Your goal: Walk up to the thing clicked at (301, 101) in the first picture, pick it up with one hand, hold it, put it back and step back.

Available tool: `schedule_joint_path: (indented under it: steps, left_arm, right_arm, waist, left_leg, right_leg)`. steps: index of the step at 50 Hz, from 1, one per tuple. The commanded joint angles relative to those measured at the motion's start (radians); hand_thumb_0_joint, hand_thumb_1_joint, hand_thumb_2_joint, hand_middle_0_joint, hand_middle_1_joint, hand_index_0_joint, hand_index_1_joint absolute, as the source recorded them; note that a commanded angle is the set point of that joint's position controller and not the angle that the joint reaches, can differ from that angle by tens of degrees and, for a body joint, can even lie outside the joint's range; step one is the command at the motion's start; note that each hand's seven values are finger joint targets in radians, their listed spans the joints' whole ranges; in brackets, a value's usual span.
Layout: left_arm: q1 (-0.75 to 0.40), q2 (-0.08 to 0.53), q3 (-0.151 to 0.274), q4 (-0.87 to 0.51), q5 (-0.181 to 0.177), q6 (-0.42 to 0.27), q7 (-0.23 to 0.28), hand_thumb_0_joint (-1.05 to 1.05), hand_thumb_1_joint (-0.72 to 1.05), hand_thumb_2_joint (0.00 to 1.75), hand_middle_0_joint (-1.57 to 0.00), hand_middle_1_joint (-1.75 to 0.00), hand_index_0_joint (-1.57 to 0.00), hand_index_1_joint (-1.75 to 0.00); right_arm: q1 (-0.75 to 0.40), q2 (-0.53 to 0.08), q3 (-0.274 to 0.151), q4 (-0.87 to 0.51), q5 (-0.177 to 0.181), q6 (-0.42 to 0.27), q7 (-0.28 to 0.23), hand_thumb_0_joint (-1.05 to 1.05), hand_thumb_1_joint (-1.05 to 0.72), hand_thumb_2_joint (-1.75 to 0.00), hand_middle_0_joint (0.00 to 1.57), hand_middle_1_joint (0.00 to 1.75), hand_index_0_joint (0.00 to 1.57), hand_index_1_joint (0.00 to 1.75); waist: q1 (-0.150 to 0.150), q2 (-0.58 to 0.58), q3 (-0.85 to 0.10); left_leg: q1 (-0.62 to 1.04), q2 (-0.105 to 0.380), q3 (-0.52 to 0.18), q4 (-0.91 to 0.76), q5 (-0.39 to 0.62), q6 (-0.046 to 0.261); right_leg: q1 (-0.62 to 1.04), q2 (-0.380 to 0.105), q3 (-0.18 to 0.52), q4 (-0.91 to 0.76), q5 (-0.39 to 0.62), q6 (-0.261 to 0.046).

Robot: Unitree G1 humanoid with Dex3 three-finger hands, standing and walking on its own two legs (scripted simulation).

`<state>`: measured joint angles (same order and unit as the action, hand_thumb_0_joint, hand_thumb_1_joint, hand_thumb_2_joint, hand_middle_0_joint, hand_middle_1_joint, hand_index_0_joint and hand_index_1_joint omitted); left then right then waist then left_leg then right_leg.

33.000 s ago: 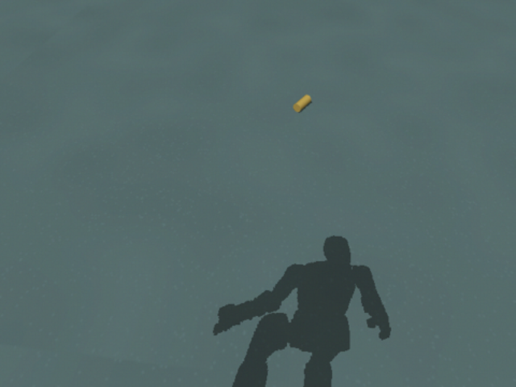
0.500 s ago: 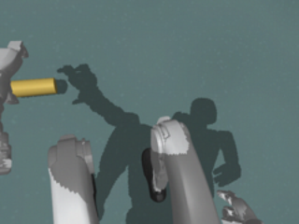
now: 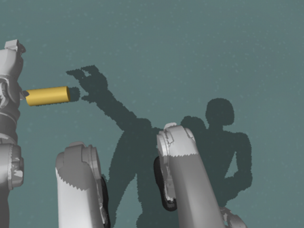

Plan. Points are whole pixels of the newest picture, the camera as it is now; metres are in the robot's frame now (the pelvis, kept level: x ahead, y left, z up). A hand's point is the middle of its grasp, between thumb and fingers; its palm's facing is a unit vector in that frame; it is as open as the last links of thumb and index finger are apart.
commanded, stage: home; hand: left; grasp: from above
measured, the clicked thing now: (49, 95) +0.51 +0.26 -0.34
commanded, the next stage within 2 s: none
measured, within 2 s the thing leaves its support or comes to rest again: neither
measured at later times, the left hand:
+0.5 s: hand out of the picture +0.29 +0.22 +0.08, palm faces -0.15 -0.81 -0.56, open 7.4 cm
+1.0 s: hand out of the picture +0.23 +0.19 +0.28, palm faces +0.17 -0.96 -0.21, open 7.4 cm
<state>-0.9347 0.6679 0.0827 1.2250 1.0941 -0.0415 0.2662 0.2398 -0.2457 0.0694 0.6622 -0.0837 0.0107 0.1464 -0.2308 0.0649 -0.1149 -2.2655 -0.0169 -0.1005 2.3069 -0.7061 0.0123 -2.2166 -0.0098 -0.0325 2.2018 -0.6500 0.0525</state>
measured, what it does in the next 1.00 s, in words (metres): rises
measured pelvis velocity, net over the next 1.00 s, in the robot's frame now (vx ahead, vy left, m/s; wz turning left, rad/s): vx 0.07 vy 0.00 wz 0.11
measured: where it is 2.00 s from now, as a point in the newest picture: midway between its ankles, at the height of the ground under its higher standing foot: (135, 203)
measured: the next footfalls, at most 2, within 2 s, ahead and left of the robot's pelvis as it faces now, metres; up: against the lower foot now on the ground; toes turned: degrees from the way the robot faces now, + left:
none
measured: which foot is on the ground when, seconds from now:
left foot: down 0.00-1.00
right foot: down 0.00-1.00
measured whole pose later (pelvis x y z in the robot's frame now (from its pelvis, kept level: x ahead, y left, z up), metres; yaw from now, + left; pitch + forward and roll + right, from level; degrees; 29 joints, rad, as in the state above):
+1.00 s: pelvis +0.07 +0.00 +0.34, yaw +6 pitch +14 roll -3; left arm 0.45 0.22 0.05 -0.10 -0.07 0.46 0.07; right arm 0.31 -0.21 0.05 0.52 0.03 -0.16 -0.17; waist -0.06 0.05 -0.18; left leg -0.81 0.03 -0.07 1.09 -0.52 -0.01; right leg -0.78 0.00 -0.05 1.01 -0.46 0.02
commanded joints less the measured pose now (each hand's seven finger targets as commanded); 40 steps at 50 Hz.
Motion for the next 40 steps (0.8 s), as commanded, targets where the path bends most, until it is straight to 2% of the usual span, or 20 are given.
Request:
schedule_joint_path:
  steps: [1, 2, 3, 5, 6, 8, 9, 10, 12, 15, 16, 19, 22, 28, 30, 32, 33, 34, 35, 40]
  left_arm:
    - [-0.081, 0.184, 0.027, -0.323, -0.19, 0.053, -0.074, 0.0, 0.48, 0.86, -0.2, -0.39, -0.2, -0.39]
    - [-0.036, 0.171, 0.03, -0.38, -0.229, 0.06, -0.105, 0.0, 0.56, 0.86, -0.2, -0.36, -0.2, -0.36]
    - [0.027, 0.127, 0.011, -0.423, -0.274, 0.067, -0.135, 0.0, 0.64, 0.86, -0.2, -0.33, -0.2, -0.34]
    - [0.085, 0.106, 0.016, -0.576, -0.358, 0.076, -0.178, 0.0, 0.8, 0.89, -0.2, -0.3, -0.2, -0.31]
    - [0.144, 0.053, -0.011, -0.604, -0.4, 0.081, -0.198, 0.0, 0.88, 0.9, -0.2, -0.3, -0.2, -0.3]
    - [0.212, 0.044, -0.002, -0.735, -0.464, 0.084, -0.22, 0.0, 0.9, 0.9, -0.2, -0.3, -0.2, -0.3]
    - [0.254, 0.05, 0.019, -0.758, -0.489, 0.089, -0.22, 0.0, 0.9, 0.9, -0.2, -0.3, -0.2, -0.3]
    - [0.262, 0.028, 0.005, -0.82, -0.515, 0.092, -0.222, 0.0, 0.9, 0.9, -0.2, -0.3, -0.2, -0.3]
    - [0.291, 0.024, 0.023, -0.909, -0.554, 0.1, -0.209, 0.0, 0.9, 0.9, -0.2, -0.3, -0.2, -0.3]
    - [0.425, -0.061, -0.009, -0.92, -0.603, 0.129, -0.187, 0.0, 0.9, 0.9, -0.2, -0.3, -0.2, -0.3]
    - [0.443, -0.055, 0.008, -0.972, -0.625, 0.14, -0.178, 0.0, 0.9, 0.9, -0.2, -0.3, -0.2, -0.3]
    - [0.511, -0.111, -0.018, -1.04, -0.696, 0.187, -0.168, 0.0, 0.9, 0.9, -0.2, -0.3, -0.2, -0.3]
    - [0.63, -0.146, -0.018, -1.05, -0.776, 0.228, -0.165, 0.0, 0.9, 0.9, -0.2, -0.3, -0.2, -0.3]
    - [0.782, -0.202, -0.021, -1.182, -0.95, 0.292, -0.162, 0.0, 0.9, 0.9, -0.2, -0.3, -0.2, -0.3]
    - [0.851, -0.216, -0.014, -1.212, -0.988, 0.312, -0.157, 0.0, 0.9, 0.9, -0.2, -0.3, -0.2, -0.3]
    - [0.935, -0.244, -0.018, -1.225, -1.017, 0.337, -0.154, 0.0, 0.9, 0.9, -0.2, -0.3, -0.2, -0.3]
    - [0.975, -0.243, 0.001, -1.229, -1.035, 0.352, -0.153, 0.0, 0.9, 0.9, -0.2, -0.3, -0.2, -0.3]
    - [0.98, -0.261, -0.007, -1.258, -1.048, 0.362, -0.155, 0.0, 0.9, 0.9, -0.2, -0.3, -0.2, -0.3]
    - [0.984, -0.267, 0.001, -1.285, -1.064, 0.371, -0.157, 0.0, 0.9, 0.9, -0.2, -0.3, -0.2, -0.3]
    - [1.161, -0.311, 0.027, -1.353, -1.133, 0.423, -0.167, 0.0, 0.9, 0.9, -0.2, -0.3, -0.2, -0.3]
  right_arm:
    - [0.194, -0.277, -0.135, -0.059, 0.042, 0.012, -0.021, 0.0, -0.9, -0.9, 0.2, 0.3, 0.2, 0.3]
    - [0.181, -0.276, -0.137, -0.068, 0.048, 0.016, -0.026, 0.0, -0.9, -0.9, 0.2, 0.3, 0.2, 0.3]
    - [0.166, -0.263, -0.139, -0.077, 0.054, 0.018, -0.033, 0.0, -0.9, -0.9, 0.2, 0.3, 0.2, 0.3]
    - [0.137, -0.254, -0.147, -0.105, 0.065, 0.02, -0.048, 0.0, -0.9, -0.9, 0.2, 0.3, 0.2, 0.3]
    - [0.125, -0.248, -0.146, -0.11, 0.069, 0.018, -0.056, 0.0, -0.9, -0.9, 0.2, 0.3, 0.2, 0.3]
    - [0.101, -0.237, -0.152, -0.127, 0.077, 0.011, -0.069, 0.0, -0.9, -0.9, 0.2, 0.3, 0.2, 0.3]
    - [0.088, -0.229, -0.155, -0.137, 0.08, 0.009, -0.076, 0.0, -0.9, -0.9, 0.2, 0.3, 0.2, 0.3]
    - [0.073, -0.226, -0.159, -0.145, 0.084, 0.005, -0.083, 0.0, -0.9, -0.9, 0.2, 0.3, 0.2, 0.3]
    - [0.04, -0.216, -0.166, -0.163, 0.091, -0.003, -0.099, 0.0, -0.9, -0.9, 0.2, 0.3, 0.2, 0.3]
    - [0.004, -0.187, -0.154, -0.162, 0.101, -0.024, -0.121, 0.0, -0.9, -0.9, 0.2, 0.3, 0.2, 0.3]
    - [-0.002, -0.184, -0.157, -0.166, 0.103, -0.033, -0.128, 0.0, -0.9, -0.9, 0.2, 0.3, 0.2, 0.3]
    - [-0.041, -0.179, -0.15, -0.168, 0.113, -0.06, -0.152, 0.0, -0.9, -0.9, 0.2, 0.3, 0.2, 0.3]
    - [-0.076, -0.168, -0.14, -0.174, 0.12, -0.085, -0.173, 0.0, -0.9, -0.9, 0.2, 0.3, 0.2, 0.3]
    - [-0.115, -0.143, -0.116, -0.214, 0.124, -0.132, -0.21, 0.0, -0.9, -0.9, 0.2, 0.3, 0.2, 0.3]
    - [-0.104, -0.131, -0.106, -0.225, 0.127, -0.144, -0.224, 0.0, -0.9, -0.9, 0.2, 0.3, 0.2, 0.3]
    - [-0.092, -0.119, -0.094, -0.231, 0.128, -0.153, -0.236, 0.0, -0.9, -0.9, 0.2, 0.3, 0.2, 0.3]
    - [-0.085, -0.116, -0.09, -0.236, 0.129, -0.156, -0.243, 0.0, -0.9, -0.9, 0.2, 0.3, 0.2, 0.3]
    - [-0.076, -0.11, -0.086, -0.236, 0.128, -0.159, -0.25, 0.0, -0.9, -0.9, 0.2, 0.3, 0.2, 0.3]
    - [-0.071, -0.107, -0.082, -0.239, 0.129, -0.164, -0.259, 0.0, -0.9, -0.9, 0.2, 0.3, 0.2, 0.3]
    - [-0.038, -0.093, -0.067, -0.258, 0.128, -0.196, -0.3, 0.0, -0.9, -0.9, 0.2, 0.3, 0.2, 0.3]
  waist:
    - [0.05, 0.187, -0.777]
    - [0.058, 0.143, -0.761]
    - [0.059, 0.115, -0.738]
    - [0.075, 0.08, -0.735]
    - [0.071, 0.049, -0.689]
    - [0.092, 0.041, -0.688]
    - [0.108, 0.029, -0.68]
    - [0.105, 0.041, -0.672]
    - [0.123, 0.062, -0.686]
    - [0.122, 0.074, -0.605]
    - [0.137, 0.08, -0.614]
    - [0.133, 0.097, -0.584]
    - [0.13, 0.068, -0.498]
    - [0.133, 0.054, -0.428]
    - [0.142, 0.058, -0.424]
    - [0.141, 0.034, -0.371]
    - [0.151, 0.033, -0.365]
    - [0.141, 0.035, -0.367]
    - [0.143, 0.04, -0.367]
    - [0.163, 0.016, -0.294]
  left_leg:
    - [0.619, -0.008, 0.052, -0.387, 0.267, 0.019]
    - [0.606, -0.009, 0.046, -0.406, 0.254, 0.021]
    - [0.601, -0.006, 0.051, -0.426, 0.246, 0.025]
    - [0.619, -0.002, 0.054, -0.461, 0.223, 0.029]
    - [0.618, -0.003, 0.051, -0.482, 0.209, 0.028]
    - [0.662, 0.001, 0.052, -0.524, 0.2, 0.026]
    - [0.688, 0.006, 0.053, -0.541, 0.201, 0.025]
    - [0.711, 0.006, 0.048, -0.566, 0.184, 0.021]
    - [0.792, 0.013, 0.038, -0.624, 0.144, 0.016]
    - [0.858, 0.016, 0.039, -0.708, 0.123, 0.011]
    - [0.895, 0.016, 0.043, -0.734, 0.114, 0.011]
    - [0.986, 0.018, 0.025, -0.825, 0.083, 0.005]
    - [1.04, 0.02, 0.01, -0.895, 0.068, 0.007]
    - [1.185, 0.021, 0.004, -1.039, 0.047, 0.008]
    - [1.253, 0.022, 0.006, -1.082, 0.093, 0.004]
    - [1.283, 0.021, -0.004, -1.137, 0.122, 0.004]
    - [1.315, 0.022, -0.001, -1.157, 0.145, 0.003]
    - [1.344, 0.024, 0.004, -1.174, 0.177, 0.003]
    - [1.367, 0.025, 0.003, -1.192, 0.213, 0.001]
    - [1.47, 0.022, 0.007, -1.298, 0.289, -0.002]
  right_leg:
    - [0.526, 0.031, -0.085, -0.297, 0.249, -0.09]
    - [0.551, 0.032, -0.082, -0.317, 0.24, -0.091]
    - [0.58, 0.035, -0.075, -0.347, 0.24, -0.087]
    - [0.643, 0.033, -0.062, -0.402, 0.228, -0.084]
    - [0.654, 0.03, -0.06, -0.432, 0.216, -0.084]
    - [0.701, 0.027, -0.052, -0.473, 0.201, -0.084]
    - [0.721, 0.028, -0.047, -0.495, 0.2, -0.084]
    - [0.723, 0.023, -0.045, -0.514, 0.182, -0.085]
    - [0.745, 0.022, -0.04, -0.557, 0.147, -0.085]
    - [0.779, 0.022, -0.027, -0.622, 0.136, -0.082]
    - [0.815, 0.021, -0.02, -0.655, 0.128, -0.082]
    - [0.871, 0.019, -0.012, -0.725, 0.105, -0.078]
    - [0.92, 0.018, -0.011, -0.791, 0.094, -0.073]
    - [1.063, 0.02, 0.005, -0.944, 0.081, -0.067]
    - [1.124, 0.02, 0.004, -0.989, 0.114, -0.069]
    - [1.184, 0.02, 0.0, -1.041, 0.141, -0.068]
    - [1.218, 0.021, 0.002, -1.065, 0.16, -0.068]
    - [1.246, 0.022, 0.001, -1.085, 0.186, -0.068]
    - [1.275, 0.023, -0.002, -1.099, 0.216, -0.068]
    - [1.417, 0.023, -0.008, -1.214, 0.273, -0.064]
